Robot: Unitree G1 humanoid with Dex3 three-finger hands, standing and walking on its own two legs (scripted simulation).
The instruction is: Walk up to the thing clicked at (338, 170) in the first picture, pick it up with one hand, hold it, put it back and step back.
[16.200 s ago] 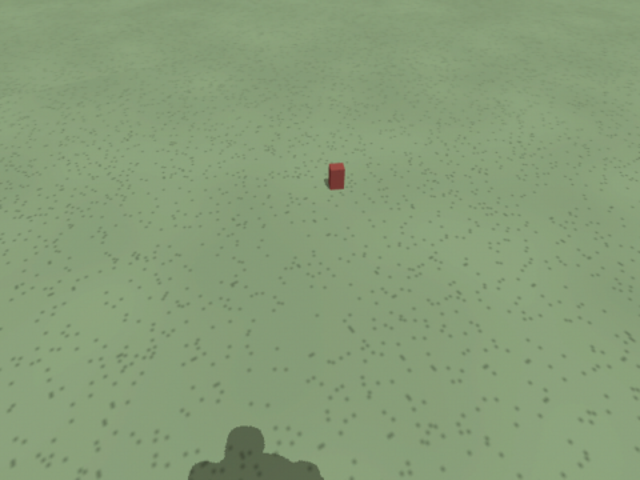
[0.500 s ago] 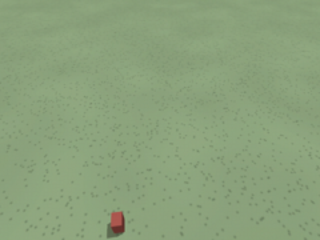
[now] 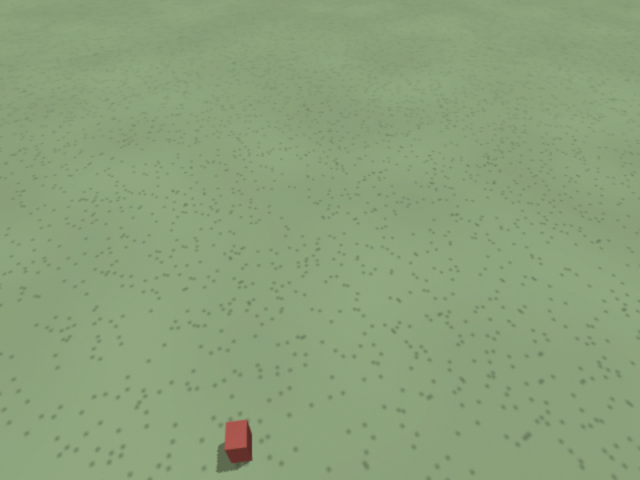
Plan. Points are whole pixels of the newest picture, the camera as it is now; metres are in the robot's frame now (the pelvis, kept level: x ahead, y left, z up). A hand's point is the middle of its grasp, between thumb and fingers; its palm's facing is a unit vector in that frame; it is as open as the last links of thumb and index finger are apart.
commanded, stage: rise first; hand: left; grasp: from above
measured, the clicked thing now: (239, 441) +0.43 +0.24 -0.72
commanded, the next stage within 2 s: none
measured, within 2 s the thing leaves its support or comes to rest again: neither
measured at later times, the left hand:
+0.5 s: hand out of the picture +0.15 +0.26 -0.18, palm faces -0.08 -0.91 -0.40, open 11.8 cm
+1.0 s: hand out of the picture +0.15 +0.27 -0.21, palm faces -0.12 -0.88 -0.45, open 14.0 cm
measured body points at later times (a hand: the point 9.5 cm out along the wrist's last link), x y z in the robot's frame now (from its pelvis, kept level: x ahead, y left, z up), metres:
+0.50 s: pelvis +0.00 +0.01 -0.04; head +0.05 +0.01 +0.41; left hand +0.15 +0.31 -0.16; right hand +0.11 -0.25 -0.15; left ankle +0.02 +0.14 -0.75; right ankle -0.01 -0.13 -0.75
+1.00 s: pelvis +0.02 +0.01 -0.08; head +0.09 +0.02 +0.36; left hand +0.16 +0.31 -0.18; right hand +0.18 -0.24 -0.17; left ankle +0.02 +0.14 -0.75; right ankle -0.01 -0.13 -0.75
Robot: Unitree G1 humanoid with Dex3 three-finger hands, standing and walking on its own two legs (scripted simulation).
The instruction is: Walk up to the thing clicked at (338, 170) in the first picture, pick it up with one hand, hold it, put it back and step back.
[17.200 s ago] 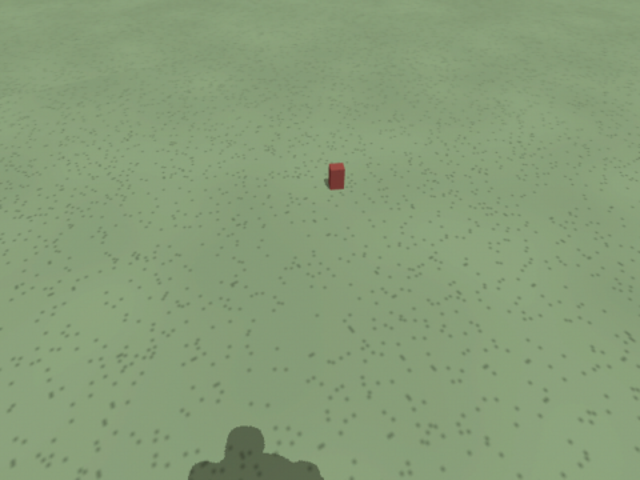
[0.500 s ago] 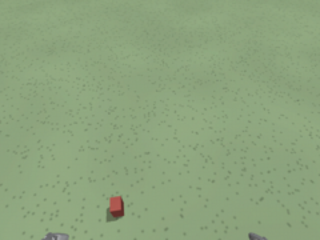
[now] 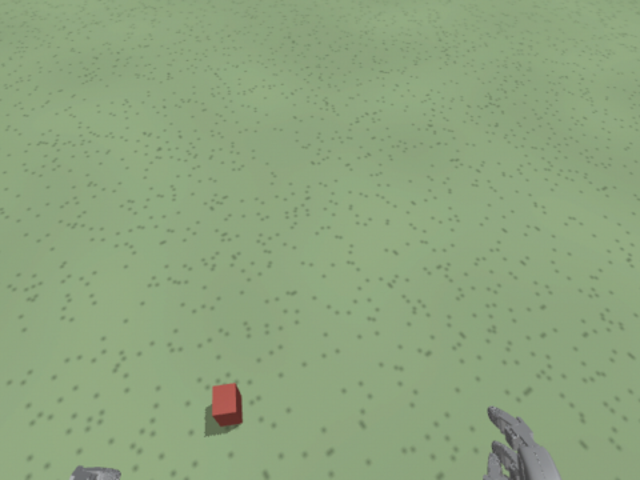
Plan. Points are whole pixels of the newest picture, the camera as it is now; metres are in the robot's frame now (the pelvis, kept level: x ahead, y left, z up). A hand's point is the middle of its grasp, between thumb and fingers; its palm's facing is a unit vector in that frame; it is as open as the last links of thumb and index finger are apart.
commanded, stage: rise first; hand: left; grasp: from above
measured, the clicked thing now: (227, 405) +0.41 +0.23 -0.64
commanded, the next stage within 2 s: none
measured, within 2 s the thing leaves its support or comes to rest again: neither
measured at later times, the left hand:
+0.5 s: hand out of the picture +0.10 +0.26 -0.16, palm faces -0.18 -0.85 -0.50, open 13.7 cm
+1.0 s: hand (160, 474) +0.22 +0.28 -0.35, palm faces -0.41 -0.40 -0.82, open 13.7 cm
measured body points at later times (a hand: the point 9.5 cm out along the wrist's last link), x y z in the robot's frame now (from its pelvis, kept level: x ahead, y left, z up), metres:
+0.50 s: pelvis -0.03 +0.00 -0.03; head +0.07 +0.02 +0.41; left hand +0.11 +0.30 -0.13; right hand +0.14 -0.25 -0.11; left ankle +0.00 +0.12 -0.66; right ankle -0.02 -0.14 -0.66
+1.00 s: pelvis -0.08 -0.01 -0.21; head +0.11 -0.01 +0.19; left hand +0.24 +0.30 -0.30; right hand +0.10 -0.28 -0.34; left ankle +0.00 +0.12 -0.66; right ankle -0.02 -0.14 -0.66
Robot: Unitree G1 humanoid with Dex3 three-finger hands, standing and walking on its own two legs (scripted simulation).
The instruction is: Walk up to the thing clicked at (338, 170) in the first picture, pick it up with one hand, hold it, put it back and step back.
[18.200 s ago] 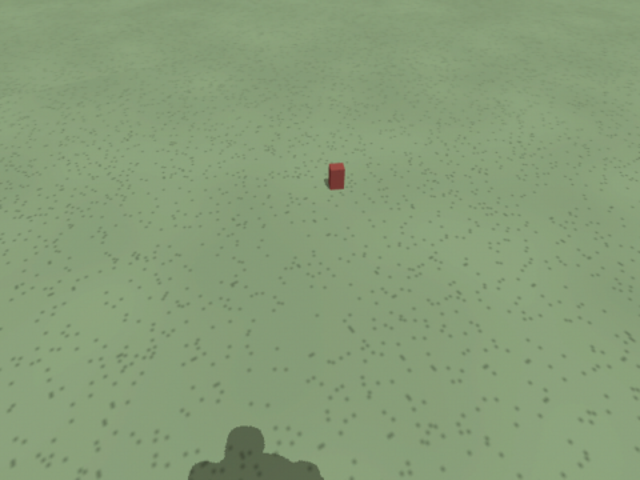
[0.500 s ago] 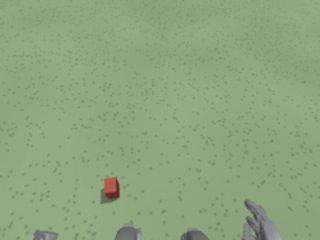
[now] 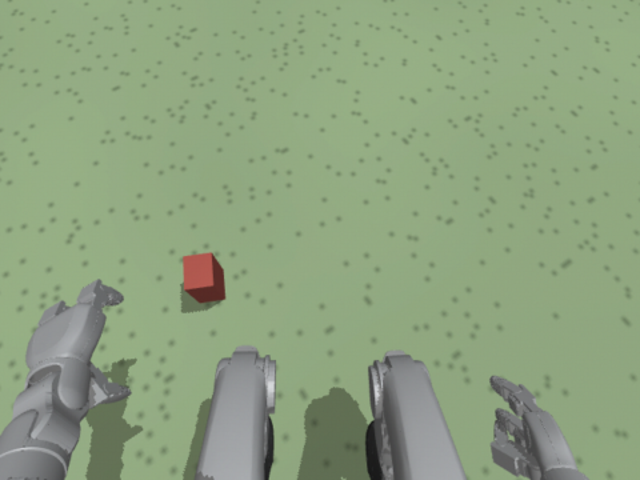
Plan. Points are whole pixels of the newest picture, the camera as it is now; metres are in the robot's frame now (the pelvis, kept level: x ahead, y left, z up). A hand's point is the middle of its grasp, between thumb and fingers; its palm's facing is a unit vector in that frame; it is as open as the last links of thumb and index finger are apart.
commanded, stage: rise first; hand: left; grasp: from above
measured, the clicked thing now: (205, 279) +0.48 +0.26 -0.43
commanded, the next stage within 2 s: none
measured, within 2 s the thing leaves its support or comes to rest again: neither
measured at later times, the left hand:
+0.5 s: hand (138, 314) +0.37 +0.31 -0.24, palm faces -0.43 -0.11 -0.89, open 13.8 cm
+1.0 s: hand (161, 295) +0.41 +0.30 -0.28, palm faces -0.43 -0.08 -0.90, open 14.0 cm
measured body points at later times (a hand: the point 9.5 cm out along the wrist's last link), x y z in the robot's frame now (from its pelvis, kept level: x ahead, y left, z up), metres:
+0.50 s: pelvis -0.03 +0.01 -0.09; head +0.18 +0.06 +0.31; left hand +0.39 +0.32 -0.19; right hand +0.05 -0.27 -0.20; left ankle +0.08 +0.14 -0.45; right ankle +0.06 -0.13 -0.45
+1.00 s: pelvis -0.02 +0.01 -0.12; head +0.20 +0.06 +0.27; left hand +0.43 +0.30 -0.23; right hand +0.04 -0.26 -0.24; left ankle +0.08 +0.14 -0.45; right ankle +0.06 -0.13 -0.45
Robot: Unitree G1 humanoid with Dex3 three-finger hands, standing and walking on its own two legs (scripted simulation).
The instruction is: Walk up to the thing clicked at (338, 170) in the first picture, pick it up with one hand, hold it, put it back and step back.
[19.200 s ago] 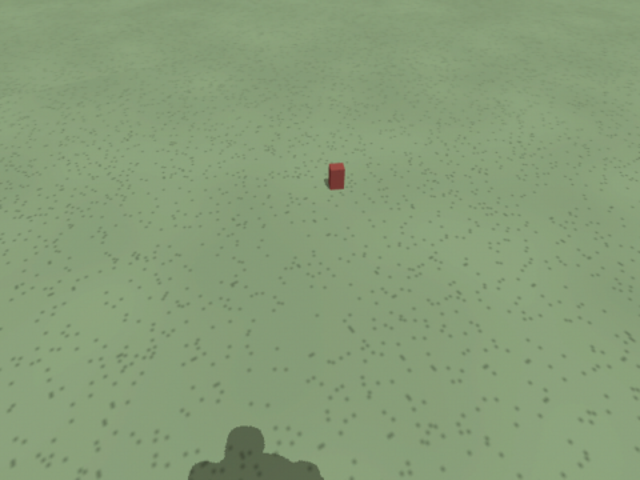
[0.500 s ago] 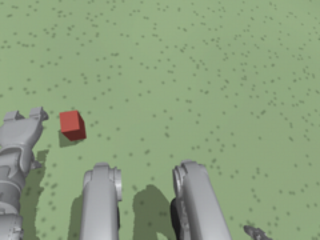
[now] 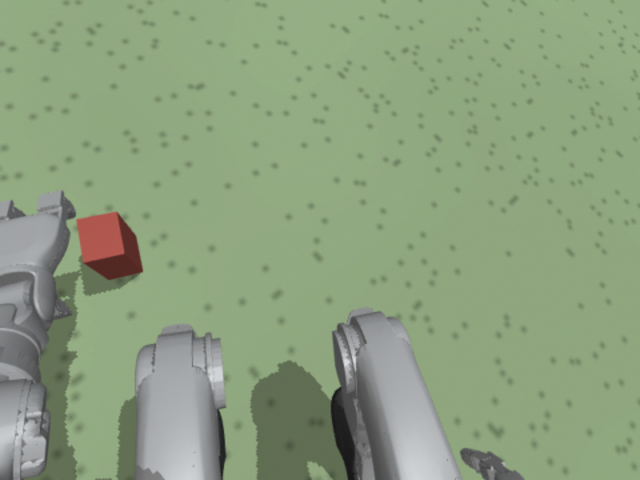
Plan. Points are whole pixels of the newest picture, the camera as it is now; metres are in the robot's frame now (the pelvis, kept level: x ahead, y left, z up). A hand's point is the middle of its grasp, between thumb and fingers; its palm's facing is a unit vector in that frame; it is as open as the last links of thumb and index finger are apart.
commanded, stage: rise first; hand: left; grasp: from above
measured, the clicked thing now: (112, 247) +0.48 +0.29 -0.31
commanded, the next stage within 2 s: approach in 1.68 s
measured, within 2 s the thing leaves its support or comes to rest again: neither
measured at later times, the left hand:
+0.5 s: hand (58, 266) +0.42 +0.32 -0.18, palm faces -0.42 -0.13 -0.90, open 14.2 cm
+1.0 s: hand (61, 260) +0.43 +0.32 -0.20, palm faces -0.42 -0.12 -0.90, open 14.3 cm
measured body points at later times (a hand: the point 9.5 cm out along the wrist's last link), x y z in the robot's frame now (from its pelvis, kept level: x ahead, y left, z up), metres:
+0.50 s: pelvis +0.00 +0.00 -0.02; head +0.23 +0.06 +0.37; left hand +0.44 +0.32 -0.13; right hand +0.08 -0.27 -0.14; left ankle +0.09 +0.13 -0.33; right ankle +0.10 -0.13 -0.33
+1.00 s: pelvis +0.00 +0.00 -0.03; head +0.24 +0.06 +0.35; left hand +0.45 +0.32 -0.14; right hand +0.07 -0.27 -0.14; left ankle +0.09 +0.13 -0.33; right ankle +0.10 -0.13 -0.33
